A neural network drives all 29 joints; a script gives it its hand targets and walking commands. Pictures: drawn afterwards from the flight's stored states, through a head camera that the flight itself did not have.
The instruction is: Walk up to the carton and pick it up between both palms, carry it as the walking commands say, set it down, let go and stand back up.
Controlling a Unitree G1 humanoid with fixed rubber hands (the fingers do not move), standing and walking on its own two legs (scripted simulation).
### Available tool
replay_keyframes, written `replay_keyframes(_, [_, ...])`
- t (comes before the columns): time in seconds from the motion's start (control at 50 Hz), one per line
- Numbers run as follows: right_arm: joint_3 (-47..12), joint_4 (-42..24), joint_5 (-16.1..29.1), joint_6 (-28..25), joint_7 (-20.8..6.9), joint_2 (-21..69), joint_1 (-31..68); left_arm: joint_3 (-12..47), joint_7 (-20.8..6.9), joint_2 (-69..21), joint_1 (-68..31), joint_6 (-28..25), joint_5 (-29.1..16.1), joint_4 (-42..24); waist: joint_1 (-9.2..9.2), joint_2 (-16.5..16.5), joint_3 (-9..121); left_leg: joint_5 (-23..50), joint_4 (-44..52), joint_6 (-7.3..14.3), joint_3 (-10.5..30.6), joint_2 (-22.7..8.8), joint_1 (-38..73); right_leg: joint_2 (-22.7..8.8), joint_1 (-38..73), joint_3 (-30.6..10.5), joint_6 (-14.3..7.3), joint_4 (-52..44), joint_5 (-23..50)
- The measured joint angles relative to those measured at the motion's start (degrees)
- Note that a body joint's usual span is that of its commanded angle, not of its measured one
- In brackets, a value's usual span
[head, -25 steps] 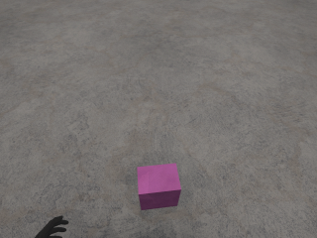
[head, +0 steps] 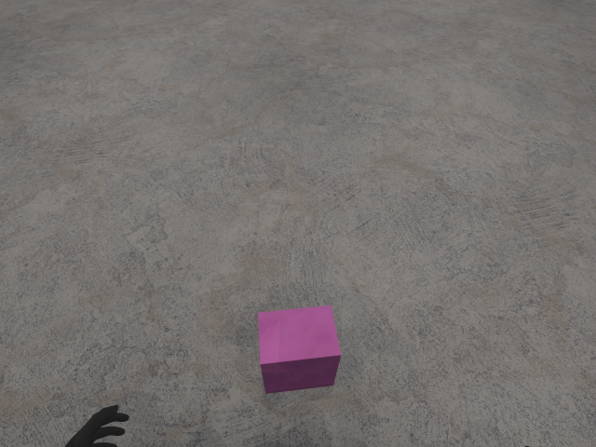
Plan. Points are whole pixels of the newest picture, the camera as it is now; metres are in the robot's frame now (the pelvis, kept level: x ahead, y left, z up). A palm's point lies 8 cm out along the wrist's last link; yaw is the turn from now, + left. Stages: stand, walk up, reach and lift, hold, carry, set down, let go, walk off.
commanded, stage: walk up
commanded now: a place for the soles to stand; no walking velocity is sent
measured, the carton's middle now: (297, 350) +0.52 +0.03 -0.62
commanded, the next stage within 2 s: none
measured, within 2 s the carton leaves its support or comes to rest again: neither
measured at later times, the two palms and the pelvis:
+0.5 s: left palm out of the picture +0.13 +0.31 -0.07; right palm out of the picture +0.10 -0.31 -0.08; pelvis +0.00 +0.00 +0.00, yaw +0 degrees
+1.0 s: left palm out of the picture +0.13 +0.31 -0.07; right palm out of the picture +0.10 -0.31 -0.08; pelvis +0.00 +0.00 +0.00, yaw +0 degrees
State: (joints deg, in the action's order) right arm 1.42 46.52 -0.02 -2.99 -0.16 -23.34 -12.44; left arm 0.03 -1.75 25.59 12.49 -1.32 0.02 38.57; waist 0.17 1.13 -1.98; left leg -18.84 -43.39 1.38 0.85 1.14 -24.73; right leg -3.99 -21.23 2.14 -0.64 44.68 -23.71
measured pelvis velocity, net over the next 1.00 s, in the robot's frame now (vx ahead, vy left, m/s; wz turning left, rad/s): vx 0.00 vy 0.00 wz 0.00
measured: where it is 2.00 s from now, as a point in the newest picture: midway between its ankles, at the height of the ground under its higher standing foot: outside the picture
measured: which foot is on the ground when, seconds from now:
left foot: down 0.00-1.00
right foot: down 0.00-1.00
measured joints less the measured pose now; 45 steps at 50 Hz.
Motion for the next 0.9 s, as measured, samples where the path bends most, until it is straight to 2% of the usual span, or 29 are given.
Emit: replay_keyframes(0.9, [-0.02, 0.00, 0.00, 0.00, 0.00, 0.06, -0.14, 0.00, 0.00, -0.01, -0.03, 0.00, 0.00, 0.00, 0.00, 0.00, 0.66, -0.04, 0.00, -0.01, 0.01, 0.12, -0.01, -0.11, 0.13, 0.00, 0.00, -0.17, -0.04])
